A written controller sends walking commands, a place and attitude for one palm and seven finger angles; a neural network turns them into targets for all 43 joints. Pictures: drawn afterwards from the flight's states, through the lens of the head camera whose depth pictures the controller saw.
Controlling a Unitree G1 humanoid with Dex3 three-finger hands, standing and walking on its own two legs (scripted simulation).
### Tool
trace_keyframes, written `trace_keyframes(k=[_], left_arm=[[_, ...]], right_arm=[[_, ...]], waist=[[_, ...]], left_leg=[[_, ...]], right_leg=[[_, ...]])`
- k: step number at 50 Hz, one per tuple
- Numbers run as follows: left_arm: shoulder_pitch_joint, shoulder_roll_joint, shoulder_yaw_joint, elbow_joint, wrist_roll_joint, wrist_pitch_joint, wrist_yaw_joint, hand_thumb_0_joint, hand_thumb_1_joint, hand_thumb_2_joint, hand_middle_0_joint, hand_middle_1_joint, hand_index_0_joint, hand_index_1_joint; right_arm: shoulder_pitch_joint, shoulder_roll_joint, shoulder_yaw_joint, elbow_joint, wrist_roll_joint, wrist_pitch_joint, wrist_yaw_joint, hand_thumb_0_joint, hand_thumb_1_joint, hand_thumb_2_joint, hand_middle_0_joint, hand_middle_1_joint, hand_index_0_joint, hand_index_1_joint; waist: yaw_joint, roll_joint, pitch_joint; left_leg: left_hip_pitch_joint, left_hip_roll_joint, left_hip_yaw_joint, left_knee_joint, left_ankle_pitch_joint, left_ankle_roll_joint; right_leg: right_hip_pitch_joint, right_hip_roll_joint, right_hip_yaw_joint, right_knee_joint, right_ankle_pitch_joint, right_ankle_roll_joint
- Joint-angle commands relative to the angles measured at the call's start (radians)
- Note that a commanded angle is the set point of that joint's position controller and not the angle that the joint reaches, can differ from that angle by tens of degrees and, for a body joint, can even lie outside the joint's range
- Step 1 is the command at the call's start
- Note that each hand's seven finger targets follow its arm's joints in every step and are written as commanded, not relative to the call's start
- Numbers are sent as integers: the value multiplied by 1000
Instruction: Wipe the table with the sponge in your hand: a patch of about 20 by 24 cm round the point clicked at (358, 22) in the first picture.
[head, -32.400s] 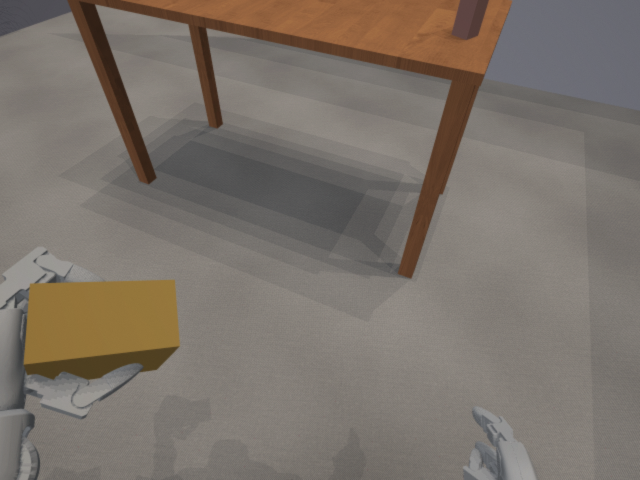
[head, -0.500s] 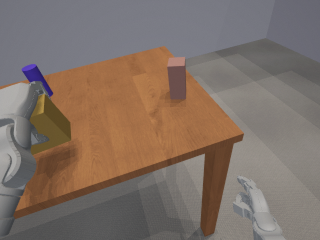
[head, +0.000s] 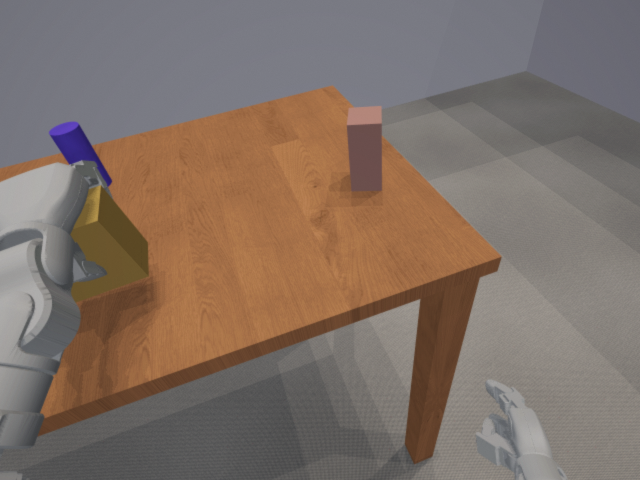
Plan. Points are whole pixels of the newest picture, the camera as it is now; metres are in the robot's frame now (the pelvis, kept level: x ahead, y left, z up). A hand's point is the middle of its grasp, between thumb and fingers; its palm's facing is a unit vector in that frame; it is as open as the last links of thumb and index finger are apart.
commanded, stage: move the sponge above the wiping area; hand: left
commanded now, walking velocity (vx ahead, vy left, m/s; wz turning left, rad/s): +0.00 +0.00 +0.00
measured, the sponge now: (90, 256) +0.30 +0.34 +0.16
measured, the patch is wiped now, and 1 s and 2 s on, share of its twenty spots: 0.15 0.15 0.15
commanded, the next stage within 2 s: none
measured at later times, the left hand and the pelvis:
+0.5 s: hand (101, 246) +0.30 +0.31 +0.18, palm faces +0.16 -0.14 -0.98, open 10.3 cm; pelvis +0.03 +0.02 +0.00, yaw +0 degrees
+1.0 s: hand (124, 275) +0.27 +0.27 +0.16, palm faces +0.06 -0.11 -0.99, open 10.3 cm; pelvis +0.02 +0.00 +0.00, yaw +0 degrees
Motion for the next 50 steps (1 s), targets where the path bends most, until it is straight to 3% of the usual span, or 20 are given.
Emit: trace_keyframes(k=[1, 5, 6, 10, 11, 15, 17, 22, 24, 26, 30, 32, 35, 36, 40, 41, 44, 46, 49, 50], left_arm=[[-288, 134, -14, -229, 29, -6, -21, 0, 100, 1300, -1200, -1600, -1200, -1600], [-439, 284, 78, -453, 101, -22, 1, 0, 100, 1300, -1200, -1600, -1200, -1600], [-469, 288, 88, -481, 110, -35, 26, 0, 100, 1300, -1200, -1600, -1200, -1600], [-420, 332, 197, -419, 98, -9, 100, 0, 100, 1300, -1200, -1600, -1200, -1600], [-404, 262, 159, -409, 70, 3, 109, 0, 100, 1300, -1200, -1600, -1200, -1600], [-217, 206, 145, -296, 29, 74, 66, 0, 100, 1300, -1200, -1600, -1200, -1600], [-153, 120, 72, -317, 12, 93, 27, 0, 100, 1300, -1200, -1600, -1200, -1600], [-75, 28, -34, -488, 0, 123, -36, 0, 100, 1300, -1200, -1600, -1200, -1600], [-136, 72, -29, -591, 21, 110, -34, 0, 100, 1300, -1200, -1600, -1200, -1600], [-249, 194, 42, -721, 67, 88, -8, 0, 100, 1300, -1200, -1600, -1200, -1600], [-245, 365, 209, -704, 132, 73, 62, 0, 100, 1300, -1200, -1600, -1200, -1600], [-163, 294, 198, -562, 96, 89, 80, 0, 100, 1300, -1200, -1600, -1200, -1600], [-112, 224, 172, -461, 23, 123, 54, 0, 100, 1300, -1200, -1600, -1200, -1600], [-77, 194, 154, -444, -1, 123, 41, 0, 100, 1300, -1200, -1600, -1200, -1600], [18, 108, 69, -382, -21, 155, -29, 0, 100, 1300, -1200, -1600, -1200, -1600], [15, 83, 36, -406, -29, 148, -40, 0, 100, 1300, -1200, -1600, -1200, -1600], [-49, 135, 33, -516, 2, 120, -48, 0, 100, 1300, -1200, -1600, -1200, -1600], [-183, 226, 69, -658, 42, 89, -31, 0, 100, 1300, -1200, -1600, -1200, -1600], [-242, 354, 160, -663, 116, 44, 13, 0, 100, 1300, -1200, -1600, -1200, -1600], [-282, 423, 221, -670, 134, 39, 33, 0, 100, 1300, -1200, -1600, -1200, -1600]], right_arm=[[-263, -82, -21, -223, 6, -73, 0, 0, -900, -900, 200, 300, 200, 300], [-317, -62, -11, -244, -6, -86, -3, 0, -900, -900, 200, 300, 200, 300], [-279, -60, -13, -232, -24, -90, -3, 0, -900, -900, 200, 300, 200, 300], [-310, -56, -7, -194, -22, -83, 11, 0, -900, -900, 200, 300, 200, 300], [-276, -50, -9, -183, -28, -76, 15, 0, -900, -900, 200, 300, 200, 300], [-303, -63, -5, -185, -8, -34, 28, 0, -900, -900, 200, 300, 200, 300], [-267, -65, -7, -202, -3, -8, 33, 0, -900, -900, 200, 300, 200, 300], [-285, -64, -5, -264, 13, -5, 41, 0, -900, -900, 200, 300, 200, 300], [-294, -63, -7, -276, 6, -12, 34, 0, -900, -900, 200, 300, 200, 300], [-294, -59, -5, -282, -14, -34, 26, 0, -900, -900, 200, 300, 200, 300], [-319, -54, 1, -248, -28, -37, 30, 0, -900, -900, 200, 300, 200, 300], [-259, -49, -5, -204, -28, -25, 41, 0, -900, -900, 200, 300, 200, 300], [-327, -53, 0, -204, 1, -11, 46, 0, -900, -900, 200, 300, 200, 300], [-280, -68, -7, -201, -7, 1, 44, 0, -900, -900, 200, 300, 200, 300], [-327, -64, 2, -240, 23, 7, 40, 0, -900, -900, 200, 300, 200, 300], [-287, -77, -3, -248, 17, 11, 37, 0, -900, -900, 200, 300, 200, 300], [-292, -75, -7, -264, 12, -4, 26, 0, -900, -900, 200, 300, 200, 300], [-307, -69, -5, -282, -6, -31, 15, 0, -900, -900, 200, 300, 200, 300], [-281, -63, -6, -247, -31, -42, 8, 0, -900, -900, 200, 300, 200, 300], [-319, -61, 3, -247, -28, -52, 6, 0, -900, -900, 200, 300, 200, 300]], waist=[[2, -109, -199], [33, -16, -312], [40, -11, -348], [74, 20, -283], [64, -17, -276], [55, -65, -155], [37, -105, -157], [18, -70, -231], [19, -59, -273], [38, -14, -371], [76, 31, -378], [69, -54, -301], [61, -67, -168], [55, -103, -181], [27, -114, -117], [19, -121, -126], [17, -81, -215], [33, -32, -337], [51, 13, -343], [65, 37, -337]], left_leg=[[-49, 28, -14, -102, -19, 17], [17, 20, -43, -98, 106, 21], [27, 21, -34, -94, 165, 19], [20, 24, -49, -117, 244, -1], [20, 33, -23, -114, 279, -4], [-5, 30, -11, -118, 261, -9], [-4, 41, 8, -121, 257, -9], [35, 37, 3, -96, 280, 7], [61, 32, -10, -92, 302, 16], [90, 28, -21, -75, 376, 23], [90, 26, -50, -76, 506, 15], [64, 27, -15, -80, 513, 2], [29, 27, -15, -96, 361, -3], [16, 36, 1, -99, 345, -2], [-11, 34, 7, -95, 225, 6], [-18, 36, 10, -99, 200, 11], [12, 22, 4, -86, 193, 23], [45, 11, -4, -65, 231, 30], [59, 0, -17, -70, 290, 27], [50, 0, -35, -75, 275, 25]], right_leg=[[125, -68, 41, -91, -102, -11], [188, -39, 85, -56, -16, -40], [222, -50, 52, -45, 17, -40], [227, -19, 93, -64, 66, -64], [242, -38, 53, -64, 104, -54], [185, -23, 79, -106, 114, -52], [182, -35, 13, -102, 133, -28], [190, -35, 0, -84, 173, -21], [206, -32, 8, -74, 178, -22], [259, -30, 34, -41, 210, -39], [309, -3, 120, -29, 283, -71], [288, -24, 75, -50, 310, -56], [211, -16, 103, -96, 220, -57], [232, -35, 53, -90, 231, -41], [154, -26, 61, -113, 132, -23], [164, -38, 20, -108, 117, -12], [190, -39, 34, -90, 105, -11], [246, -45, 66, -62, 110, -26], [257, -32, 94, -55, 141, -42], [264, -15, 147, -59, 113, -63]])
